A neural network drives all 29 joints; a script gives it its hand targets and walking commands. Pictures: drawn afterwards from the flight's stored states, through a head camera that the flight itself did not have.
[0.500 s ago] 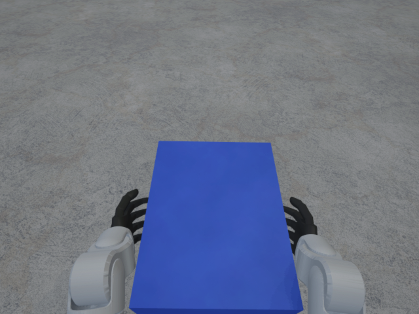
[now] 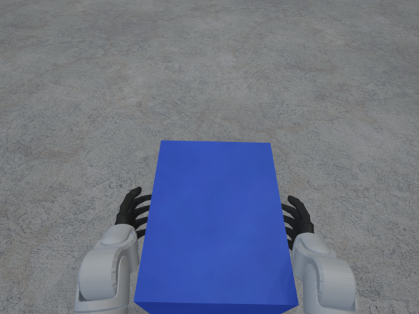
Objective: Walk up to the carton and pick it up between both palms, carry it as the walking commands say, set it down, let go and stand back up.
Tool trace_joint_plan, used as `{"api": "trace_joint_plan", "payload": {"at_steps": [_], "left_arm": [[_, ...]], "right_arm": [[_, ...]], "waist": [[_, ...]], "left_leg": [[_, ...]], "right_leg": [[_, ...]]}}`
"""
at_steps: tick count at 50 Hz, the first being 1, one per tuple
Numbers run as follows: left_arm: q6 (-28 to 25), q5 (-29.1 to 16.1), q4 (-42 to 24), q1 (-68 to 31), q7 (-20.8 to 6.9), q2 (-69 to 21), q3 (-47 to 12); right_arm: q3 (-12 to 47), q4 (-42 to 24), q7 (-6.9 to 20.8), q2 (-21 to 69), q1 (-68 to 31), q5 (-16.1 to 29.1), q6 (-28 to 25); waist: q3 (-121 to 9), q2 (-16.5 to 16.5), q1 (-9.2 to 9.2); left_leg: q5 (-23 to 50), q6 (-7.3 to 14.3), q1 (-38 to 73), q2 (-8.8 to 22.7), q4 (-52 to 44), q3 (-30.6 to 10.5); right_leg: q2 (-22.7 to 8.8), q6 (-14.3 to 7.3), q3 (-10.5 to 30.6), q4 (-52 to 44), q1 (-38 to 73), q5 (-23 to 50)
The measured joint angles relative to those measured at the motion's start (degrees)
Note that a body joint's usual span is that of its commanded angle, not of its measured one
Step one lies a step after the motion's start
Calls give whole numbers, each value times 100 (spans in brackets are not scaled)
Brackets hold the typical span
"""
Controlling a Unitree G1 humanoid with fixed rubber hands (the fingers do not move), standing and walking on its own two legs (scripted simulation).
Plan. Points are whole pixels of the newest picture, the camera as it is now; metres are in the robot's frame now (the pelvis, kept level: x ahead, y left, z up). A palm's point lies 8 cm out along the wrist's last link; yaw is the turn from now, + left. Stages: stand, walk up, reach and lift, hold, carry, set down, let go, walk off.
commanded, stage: carry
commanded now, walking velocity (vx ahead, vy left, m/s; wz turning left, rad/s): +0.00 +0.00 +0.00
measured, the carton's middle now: (213, 234) +0.28 +0.00 -0.01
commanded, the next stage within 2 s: none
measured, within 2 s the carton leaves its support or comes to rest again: neither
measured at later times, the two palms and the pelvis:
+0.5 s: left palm (135, 228) +0.25 +0.14 +0.06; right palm (307, 237) +0.25 -0.16 +0.05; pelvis +0.00 -0.01 +0.00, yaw +0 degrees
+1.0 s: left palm (138, 228) +0.25 +0.13 +0.06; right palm (312, 238) +0.25 -0.17 +0.05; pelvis +0.00 -0.02 +0.00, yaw +0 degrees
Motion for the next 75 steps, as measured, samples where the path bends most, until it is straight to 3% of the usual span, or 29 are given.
{"api": "trace_joint_plan", "payload": {"at_steps": [75], "left_arm": [[-130,14,229,-103,-18,2,43]], "right_arm": [[-57,204,1,-5,-135,-21,-83]], "waist": [[-44,56,-38]], "left_leg": [[38,-213,-50,204,51,-108]], "right_leg": [[202,-233,-110,28,-30,8]]}}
